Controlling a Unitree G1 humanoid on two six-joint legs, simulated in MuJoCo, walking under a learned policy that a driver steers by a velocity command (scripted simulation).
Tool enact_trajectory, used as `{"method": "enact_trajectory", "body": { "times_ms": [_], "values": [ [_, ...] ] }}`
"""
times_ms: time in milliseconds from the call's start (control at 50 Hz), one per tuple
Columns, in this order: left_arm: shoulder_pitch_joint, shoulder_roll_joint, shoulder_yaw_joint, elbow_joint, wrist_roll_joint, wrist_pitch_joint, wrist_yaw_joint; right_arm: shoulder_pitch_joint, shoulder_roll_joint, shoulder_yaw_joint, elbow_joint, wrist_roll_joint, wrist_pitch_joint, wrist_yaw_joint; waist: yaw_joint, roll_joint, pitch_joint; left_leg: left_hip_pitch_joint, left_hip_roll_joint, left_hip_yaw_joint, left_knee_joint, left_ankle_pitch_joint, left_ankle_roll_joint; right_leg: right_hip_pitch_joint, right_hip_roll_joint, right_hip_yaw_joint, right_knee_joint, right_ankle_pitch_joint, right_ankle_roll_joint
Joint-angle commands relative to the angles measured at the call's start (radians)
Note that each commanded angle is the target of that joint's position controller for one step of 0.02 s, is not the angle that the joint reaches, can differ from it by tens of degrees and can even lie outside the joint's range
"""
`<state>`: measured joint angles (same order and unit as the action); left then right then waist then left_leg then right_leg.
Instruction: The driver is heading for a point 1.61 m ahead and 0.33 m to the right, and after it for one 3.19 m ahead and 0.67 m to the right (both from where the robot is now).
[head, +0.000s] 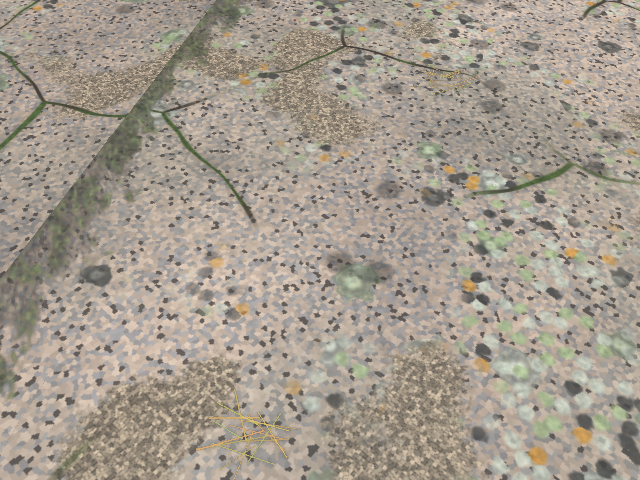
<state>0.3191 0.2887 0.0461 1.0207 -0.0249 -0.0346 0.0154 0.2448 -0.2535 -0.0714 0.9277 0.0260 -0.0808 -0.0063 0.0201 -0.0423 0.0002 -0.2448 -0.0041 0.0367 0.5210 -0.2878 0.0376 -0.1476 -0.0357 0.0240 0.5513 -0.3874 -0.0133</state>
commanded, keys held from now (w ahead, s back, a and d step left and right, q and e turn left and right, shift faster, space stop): w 0.16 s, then w+e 0.62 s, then w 0.22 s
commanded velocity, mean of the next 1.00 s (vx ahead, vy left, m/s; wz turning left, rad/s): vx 0.46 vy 0.00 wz -0.32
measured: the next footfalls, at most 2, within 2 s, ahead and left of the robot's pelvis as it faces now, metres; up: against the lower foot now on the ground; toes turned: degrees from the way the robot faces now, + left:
right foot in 0.46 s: +0.40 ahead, -0.12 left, +0.00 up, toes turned -8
left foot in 0.96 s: +0.72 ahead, -0.01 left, +0.00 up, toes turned -23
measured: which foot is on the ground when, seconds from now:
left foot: down 0.00-0.48, up 0.50-0.94, down 0.96-1.00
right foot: up 0.00-0.44, down 0.46-0.98, up 1.00-1.00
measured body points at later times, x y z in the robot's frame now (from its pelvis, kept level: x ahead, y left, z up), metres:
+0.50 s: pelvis +0.25 -0.03 -0.02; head +0.28 -0.04 +0.43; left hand +0.49 +0.18 -0.12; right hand +0.17 -0.29 -0.16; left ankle +0.02 +0.11 -0.69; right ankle +0.36 -0.12 -0.73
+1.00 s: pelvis +0.55 -0.06 -0.01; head +0.58 -0.07 +0.44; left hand +0.66 +0.21 -0.14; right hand +0.68 -0.36 -0.08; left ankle +0.69 +0.01 -0.73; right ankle +0.37 -0.12 -0.71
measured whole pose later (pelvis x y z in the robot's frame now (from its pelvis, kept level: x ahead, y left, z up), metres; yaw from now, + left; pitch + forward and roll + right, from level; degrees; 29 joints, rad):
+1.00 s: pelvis +0.55 -0.06 -0.01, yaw -21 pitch +2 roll +1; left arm 0.38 0.29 0.06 0.86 -0.02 -0.05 0.01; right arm 0.05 -0.26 -0.03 0.73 -0.01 -0.15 0.02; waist 0.07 -0.02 0.01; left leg -0.45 -0.03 0.00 0.50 -0.11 0.03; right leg -0.14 0.10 0.19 0.74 -0.46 -0.07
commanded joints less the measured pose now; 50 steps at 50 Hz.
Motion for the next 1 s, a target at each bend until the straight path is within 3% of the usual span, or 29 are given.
{"method": "enact_trajectory", "body": {
  "times_ms": [20,40,60,80,100,160,240,340,360,400,420,440,460,480,500,520,540,560,600,620,660,720,780,860,900,940,960,980,1000],
  "values": [
    [-0.143,0.022,-0.005,-0.139,-0.006,-0.046,-0.010,0.346,-0.210,-0.044,0.059,-0.017,-0.014,0.010,-0.135,0.383,-0.037,0.448,0.388,-0.743,-0.360,-0.232,0.232,-0.603,0.091,0.007,0.500,-0.183,-0.028],
    [-0.163,0.086,0.008,-0.144,-0.029,-0.060,-0.011,0.243,-0.151,-0.023,0.034,-0.017,-0.029,0.016,-0.095,0.211,0.058,0.384,0.394,-0.715,-0.369,-0.325,0.239,-0.689,0.007,0.069,0.620,-0.131,-0.051],
    [-0.164,0.097,0.011,-0.140,-0.036,-0.070,-0.019,0.171,-0.113,-0.010,0.012,-0.020,-0.038,0.019,-0.071,0.158,0.100,0.352,0.348,-0.601,-0.374,-0.285,0.203,-0.714,-0.033,0.076,0.634,-0.014,-0.073],
    [-0.155,0.089,0.013,-0.127,-0.023,-0.074,-0.021,0.127,-0.109,-0.002,-0.003,-0.021,-0.040,0.024,-0.053,0.125,0.099,0.328,0.304,-0.500,-0.382,-0.176,0.173,-0.695,-0.061,0.059,0.612,0.068,-0.075],
    [-0.163,0.095,0.019,-0.127,-0.007,-0.076,-0.023,0.110,-0.100,0.003,-0.006,-0.020,-0.037,0.025,-0.045,0.115,0.105,0.314,0.274,-0.415,-0.390,-0.047,0.150,-0.678,-0.081,0.052,0.559,0.131,-0.068],
    [-0.186,0.050,0.015,-0.130,0.006,-0.064,-0.039,0.179,-0.077,0.016,0.021,-0.027,-0.022,0.015,-0.051,0.134,0.082,0.298,0.214,-0.250,-0.395,0.244,0.136,-0.631,-0.085,-0.003,0.465,0.230,-0.029],
    [-0.330,0.003,-0.006,-0.192,0.004,-0.051,-0.045,0.192,-0.116,0.012,0.030,-0.035,-0.014,-0.009,-0.079,0.115,0.113,0.220,0.194,-0.107,-0.433,0.313,0.130,-0.588,-0.057,-0.039,0.219,0.379,0.005],
    [-0.437,0.011,-0.014,-0.254,-0.006,-0.048,-0.067,0.221,-0.124,0.008,0.058,-0.022,-0.019,-0.015,-0.084,0.112,0.149,0.252,0.237,-0.001,-0.455,0.339,0.115,-0.504,-0.023,-0.049,0.044,0.462,-0.044],
    [-0.443,0.018,-0.012,-0.264,-0.006,-0.050,-0.074,0.213,-0.127,0.005,0.057,-0.020,-0.015,-0.015,-0.075,0.109,0.145,0.291,0.249,0.017,-0.432,0.393,0.107,-0.501,-0.016,-0.050,0.027,0.442,-0.061],
    [-0.411,0.046,0.001,-0.273,-0.003,-0.053,-0.086,0.183,-0.152,-0.003,0.043,-0.024,-0.004,-0.018,-0.037,0.130,0.091,0.362,0.263,0.052,-0.319,0.715,0.086,-0.425,0.026,-0.087,0.027,0.367,-0.099],
    [-0.350,0.071,0.015,-0.264,-0.002,-0.050,-0.088,0.173,-0.166,-0.008,0.035,-0.029,0.006,-0.022,-0.001,0.153,0.034,0.391,0.264,0.068,-0.214,0.917,0.073,-0.346,0.061,-0.113,0.045,0.318,-0.118],
    [-0.214,0.109,0.039,-0.232,-0.005,-0.046,-0.086,0.157,-0.173,-0.010,0.024,-0.036,0.020,-0.027,0.068,0.164,-0.048,0.380,0.245,0.096,-0.024,1.054,0.052,-0.194,0.106,-0.140,0.041,0.293,-0.140],
    [-0.058,0.159,0.069,-0.195,-0.008,-0.037,-0.077,0.157,-0.173,-0.005,0.007,-0.039,0.027,-0.032,0.138,0.140,-0.130,0.236,0.212,0.111,0.217,1.004,0.018,0.057,0.108,-0.093,0.021,0.298,-0.174],
    [0.080,0.261,0.098,-0.188,0.006,-0.029,-0.060,0.228,-0.095,0.021,-0.035,-0.053,0.010,-0.020,0.120,-0.068,-0.278,-0.168,0.102,0.111,0.622,0.549,-0.042,0.464,-0.141,0.343,0.007,0.173,-0.318],
    [0.079,0.243,0.086,-0.191,-0.001,-0.027,-0.057,0.245,-0.027,0.050,-0.040,-0.041,-0.035,0.000,0.079,-0.173,-0.404,-0.412,-0.075,-0.064,0.889,-0.245,-0.061,0.609,-0.315,0.849,-0.231,-0.035,-0.442],
    [0.041,0.177,0.069,-0.189,0.007,-0.035,-0.054,0.129,-0.121,0.024,-0.073,0.001,-0.072,0.011,0.107,-0.114,-0.288,-0.524,-0.008,-0.175,0.946,-0.203,-0.022,0.532,-0.275,0.771,-0.288,-0.058,-0.372],
    [-0.022,0.142,0.060,-0.204,0.010,-0.044,-0.051,0.051,-0.152,0.019,-0.105,0.019,-0.089,0.010,0.082,-0.047,-0.163,-0.538,0.042,-0.155,0.894,-0.116,0.002,0.375,-0.240,0.617,-0.299,0.014,-0.328],
    [-0.099,0.118,0.050,-0.225,0.013,-0.052,-0.054,0.020,-0.151,0.014,-0.109,0.005,-0.094,-0.001,0.032,0.060,-0.079,-0.486,0.083,-0.145,0.799,-0.051,0.003,0.194,-0.196,0.501,-0.318,0.133,-0.303],
    [-0.175,0.088,0.039,-0.257,0.028,-0.057,-0.053,0.044,-0.149,0.001,-0.112,-0.025,-0.069,-0.013,-0.042,0.047,-0.032,-0.352,0.130,-0.149,0.683,-0.004,-0.012,-0.014,-0.129,0.381,-0.357,0.260,-0.283],
    [-0.175,0.091,0.040,-0.261,0.022,-0.056,-0.050,0.052,-0.133,0.001,-0.121,-0.033,-0.056,-0.015,-0.054,0.029,-0.021,-0.332,0.137,-0.141,0.636,-0.001,-0.026,-0.064,-0.117,0.354,-0.372,0.289,-0.289],
    [-0.138,0.111,0.044,-0.257,0.014,-0.058,-0.036,0.010,-0.115,0.003,-0.149,-0.047,-0.038,-0.019,-0.053,0.016,0.006,-0.332,0.133,-0.113,0.535,0.056,-0.063,-0.146,-0.096,0.291,-0.391,0.345,-0.295],
    [-0.070,0.144,0.054,-0.251,0.010,-0.052,-0.016,-0.133,-0.099,0.009,-0.205,-0.050,-0.035,-0.022,-0.006,0.008,0.035,-0.345,0.098,-0.097,0.280,0.269,-0.093,-0.178,-0.046,0.238,-0.381,0.350,-0.254],
    [-0.007,0.150,0.057,-0.241,0.000,-0.040,-0.006,-0.246,-0.075,0.021,-0.241,-0.038,-0.045,-0.009,0.046,-0.013,0.024,-0.259,0.039,-0.079,0.070,0.424,-0.095,-0.177,-0.021,0.229,-0.350,0.308,-0.209],
    [0.066,0.119,0.047,-0.211,-0.002,-0.030,-0.001,-0.302,-0.106,0.019,-0.268,-0.025,-0.060,0.016,0.072,-0.028,0.011,-0.273,0.036,-0.105,-0.032,0.411,-0.070,-0.003,-0.087,0.301,-0.257,0.297,-0.199],
    [0.079,0.128,0.049,-0.207,0.008,-0.023,0.003,-0.294,-0.129,0.013,-0.275,-0.026,-0.069,0.024,0.057,-0.049,0.008,-0.266,0.031,-0.100,-0.055,0.307,-0.039,0.082,-0.127,0.343,-0.199,0.374,-0.192],
    [0.062,0.125,0.047,-0.213,0.012,-0.016,0.000,-0.172,-0.161,-0.003,-0.248,-0.029,-0.076,0.020,-0.013,-0.066,-0.044,-0.098,0.007,-0.064,-0.114,0.249,0.017,0.109,-0.097,0.331,-0.080,0.588,-0.165],
    [0.045,0.093,0.032,-0.229,0.021,-0.019,-0.006,-0.026,-0.202,-0.018,-0.225,-0.043,-0.080,0.014,-0.083,-0.039,-0.171,0.143,0.095,-0.139,-0.067,0.277,0.081,0.033,-0.048,0.286,0.118,0.603,-0.139],
    [0.138,0.037,0.012,-0.239,0.016,-0.032,-0.010,0.128,-0.290,-0.044,-0.201,-0.052,-0.074,0.011,-0.096,0.148,-0.333,0.537,0.296,-0.452,-0.047,0.233,0.222,-0.278,0.085,0.172,0.453,0.361,-0.064],
    [0.200,0.033,0.003,-0.228,-0.001,-0.042,-0.012,0.204,-0.259,-0.046,-0.149,-0.023,-0.057,0.021,-0.096,0.350,-0.377,0.658,0.421,-0.779,-0.173,0.016,0.300,-0.518,0.140,0.130,0.681,-0.170,-0.026]
  ]
}}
